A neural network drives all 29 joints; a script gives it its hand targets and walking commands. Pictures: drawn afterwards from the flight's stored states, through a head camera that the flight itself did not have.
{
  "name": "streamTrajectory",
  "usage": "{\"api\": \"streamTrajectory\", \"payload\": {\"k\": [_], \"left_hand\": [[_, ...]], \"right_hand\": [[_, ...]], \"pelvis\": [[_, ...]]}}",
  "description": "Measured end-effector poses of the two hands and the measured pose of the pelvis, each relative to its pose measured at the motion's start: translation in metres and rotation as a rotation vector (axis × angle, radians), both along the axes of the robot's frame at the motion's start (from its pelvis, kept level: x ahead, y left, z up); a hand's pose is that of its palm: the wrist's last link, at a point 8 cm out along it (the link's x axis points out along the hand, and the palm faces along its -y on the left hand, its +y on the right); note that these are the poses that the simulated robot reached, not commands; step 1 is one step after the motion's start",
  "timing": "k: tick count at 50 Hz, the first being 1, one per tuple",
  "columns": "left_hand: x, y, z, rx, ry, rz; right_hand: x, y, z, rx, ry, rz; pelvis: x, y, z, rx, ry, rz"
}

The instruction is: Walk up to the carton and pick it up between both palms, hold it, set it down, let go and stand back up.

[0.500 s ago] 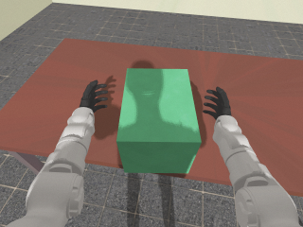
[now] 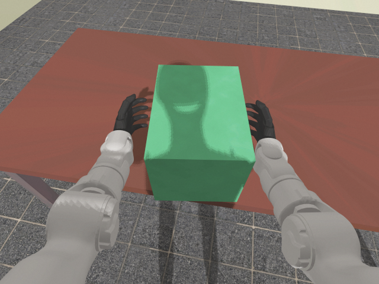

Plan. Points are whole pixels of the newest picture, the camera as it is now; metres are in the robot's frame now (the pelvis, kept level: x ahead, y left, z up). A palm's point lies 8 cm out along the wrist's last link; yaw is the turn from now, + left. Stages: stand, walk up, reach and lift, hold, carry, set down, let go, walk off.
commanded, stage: reach and lift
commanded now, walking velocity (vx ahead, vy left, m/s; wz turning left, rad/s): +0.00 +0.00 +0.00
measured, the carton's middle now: (197, 132) +0.46 -0.01 +0.05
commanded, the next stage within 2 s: none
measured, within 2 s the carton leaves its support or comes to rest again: neither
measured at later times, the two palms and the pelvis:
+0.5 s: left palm (129, 136) +0.43 +0.14 +0.07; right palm (259, 150) +0.39 -0.13 +0.06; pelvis +0.02 +0.01 +0.02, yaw +1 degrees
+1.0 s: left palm (128, 135) +0.43 +0.15 +0.07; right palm (258, 149) +0.40 -0.13 +0.06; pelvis +0.03 +0.01 +0.03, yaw +1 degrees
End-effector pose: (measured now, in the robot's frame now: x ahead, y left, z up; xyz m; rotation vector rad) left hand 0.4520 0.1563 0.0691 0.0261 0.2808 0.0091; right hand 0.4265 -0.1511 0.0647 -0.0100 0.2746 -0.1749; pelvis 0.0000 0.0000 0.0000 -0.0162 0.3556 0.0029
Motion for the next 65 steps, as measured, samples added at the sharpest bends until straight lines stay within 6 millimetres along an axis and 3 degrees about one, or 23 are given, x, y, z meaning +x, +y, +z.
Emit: {"api": "streamTrajectory", "payload": {"k": [5,19,35,65], "left_hand": [[-0.001,-0.016,0.000,-0.018,-0.007,-0.008],[-0.017,-0.014,0.001,0.006,-0.004,-0.011],[-0.018,-0.012,0.000,-0.015,0.000,0.001],[-0.017,-0.011,0.001,-0.006,-0.001,-0.001]], "right_hand": [[-0.005,0.009,-0.002,0.000,-0.007,-0.013],[-0.032,0.016,-0.005,-0.030,-0.051,-0.054],[-0.031,0.018,-0.004,-0.041,-0.052,-0.046],[-0.030,0.018,-0.005,-0.036,-0.058,-0.044]], "pelvis": [[-0.003,0.000,0.001,0.003,0.002,-0.004],[0.008,0.005,0.020,0.001,-0.113,0.004],[0.024,0.011,0.025,-0.007,-0.181,0.012],[0.029,0.012,0.027,-0.005,-0.190,0.021]]}}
